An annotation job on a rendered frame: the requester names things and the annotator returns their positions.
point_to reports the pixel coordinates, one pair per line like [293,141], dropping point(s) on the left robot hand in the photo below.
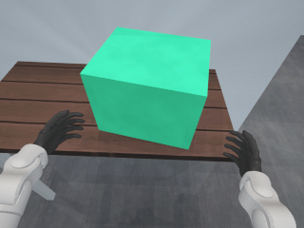
[54,131]

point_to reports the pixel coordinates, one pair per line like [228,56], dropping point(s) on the robot right forearm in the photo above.
[261,202]

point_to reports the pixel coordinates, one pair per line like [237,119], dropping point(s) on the table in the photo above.
[33,92]

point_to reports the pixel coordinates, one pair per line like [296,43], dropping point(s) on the robot left forearm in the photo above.
[20,173]

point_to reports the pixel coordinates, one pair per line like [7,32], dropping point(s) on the carton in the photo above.
[149,85]

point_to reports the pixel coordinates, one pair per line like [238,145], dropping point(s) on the right robot hand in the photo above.
[248,155]

